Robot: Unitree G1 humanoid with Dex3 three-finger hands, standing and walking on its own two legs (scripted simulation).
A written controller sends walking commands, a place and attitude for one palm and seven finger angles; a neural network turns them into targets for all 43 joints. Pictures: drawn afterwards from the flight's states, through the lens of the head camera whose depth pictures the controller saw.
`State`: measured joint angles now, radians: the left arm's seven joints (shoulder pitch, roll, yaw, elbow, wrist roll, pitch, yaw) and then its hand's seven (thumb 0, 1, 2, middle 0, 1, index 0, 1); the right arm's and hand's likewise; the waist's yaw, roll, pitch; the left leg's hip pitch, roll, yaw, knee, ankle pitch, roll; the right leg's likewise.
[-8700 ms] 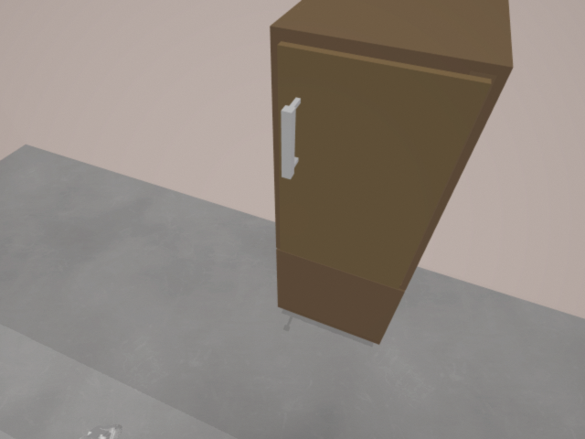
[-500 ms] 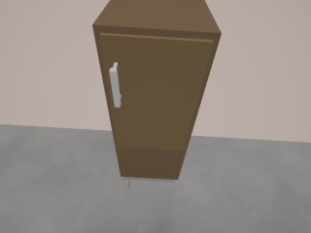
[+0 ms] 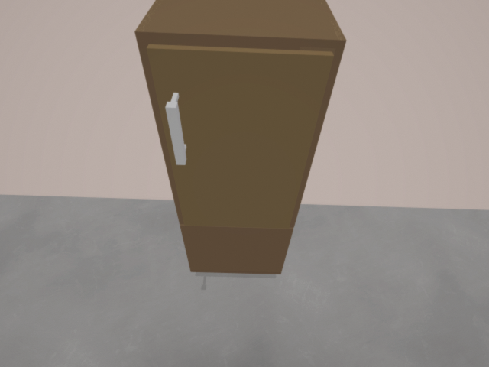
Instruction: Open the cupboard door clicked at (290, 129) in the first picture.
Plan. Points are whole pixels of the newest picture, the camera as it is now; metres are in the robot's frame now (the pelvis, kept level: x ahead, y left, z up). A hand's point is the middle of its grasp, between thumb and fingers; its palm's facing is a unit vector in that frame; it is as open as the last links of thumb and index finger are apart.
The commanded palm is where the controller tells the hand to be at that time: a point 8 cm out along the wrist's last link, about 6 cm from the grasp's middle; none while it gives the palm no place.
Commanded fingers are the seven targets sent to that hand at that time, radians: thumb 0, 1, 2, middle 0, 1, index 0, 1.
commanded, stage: shuffle to correct the standing spot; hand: left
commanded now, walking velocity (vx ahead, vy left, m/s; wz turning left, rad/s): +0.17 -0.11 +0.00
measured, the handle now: (178, 130) +0.57 +0.19 +0.06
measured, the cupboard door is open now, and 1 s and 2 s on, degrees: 0 0 0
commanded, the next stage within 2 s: come to a stop and stand still in 0.02 s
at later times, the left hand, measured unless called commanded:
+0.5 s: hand out of the picture +0.06 +0.17 -0.18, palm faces +0.01 -0.98 -0.18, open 7.4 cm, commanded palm none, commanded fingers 0.00 0.90 0.90 -0.20 -0.30 -0.20 -0.30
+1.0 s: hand out of the picture +0.00 +0.15 -0.18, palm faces +0.13 -0.98 -0.16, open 7.4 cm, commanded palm none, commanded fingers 0.00 0.90 0.90 -0.20 -0.30 -0.20 -0.30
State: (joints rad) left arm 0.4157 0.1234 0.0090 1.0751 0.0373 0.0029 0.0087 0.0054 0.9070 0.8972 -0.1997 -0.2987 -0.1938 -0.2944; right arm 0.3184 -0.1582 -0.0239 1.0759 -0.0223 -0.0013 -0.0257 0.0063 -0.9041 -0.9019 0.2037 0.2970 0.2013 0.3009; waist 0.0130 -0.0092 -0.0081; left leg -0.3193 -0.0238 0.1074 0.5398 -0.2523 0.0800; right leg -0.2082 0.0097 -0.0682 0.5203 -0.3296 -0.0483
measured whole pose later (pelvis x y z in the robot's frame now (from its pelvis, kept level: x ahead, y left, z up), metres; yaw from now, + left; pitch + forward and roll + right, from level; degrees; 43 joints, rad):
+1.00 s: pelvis +0.02 -0.03 +0.00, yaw +3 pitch +0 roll +0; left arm 0.34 0.17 0.04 1.03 0.02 0.02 0.02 0.01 0.91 0.90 -0.20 -0.30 -0.20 -0.30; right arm 0.32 -0.15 -0.02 1.05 -0.01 0.01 -0.02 0.01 -0.91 -0.90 0.20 0.30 0.20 0.30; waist 0.03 -0.05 0.01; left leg -0.24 -0.01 0.07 0.51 -0.27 0.03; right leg -0.26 -0.05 -0.10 0.54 -0.29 0.00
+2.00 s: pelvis +0.03 -0.02 +0.01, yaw +1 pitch -1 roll +1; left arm 0.28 0.14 -0.02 1.11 0.01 -0.02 0.03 0.01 0.92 0.90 -0.20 -0.30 -0.20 -0.29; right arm 0.30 -0.16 0.02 1.09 -0.01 -0.03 -0.02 0.01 -0.91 -0.90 0.20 0.30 0.20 0.30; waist 0.00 0.03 0.02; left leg -0.17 -0.02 0.10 0.43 -0.26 0.04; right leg -0.21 -0.05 -0.07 0.49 -0.26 0.01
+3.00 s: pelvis +0.00 -0.04 -0.05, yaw +2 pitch +10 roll -1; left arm 0.29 0.29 0.33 0.10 -0.33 -0.36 -0.32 0.01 -0.02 0.50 -0.27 -0.89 -0.26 -0.89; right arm 0.33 -0.26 0.01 0.60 0.04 -0.23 -0.06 0.02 -0.90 -0.90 0.21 0.30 0.20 0.30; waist -0.01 0.03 -0.09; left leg -0.69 0.03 0.03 0.96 -0.45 0.02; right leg -0.68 -0.03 -0.11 0.91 -0.41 -0.02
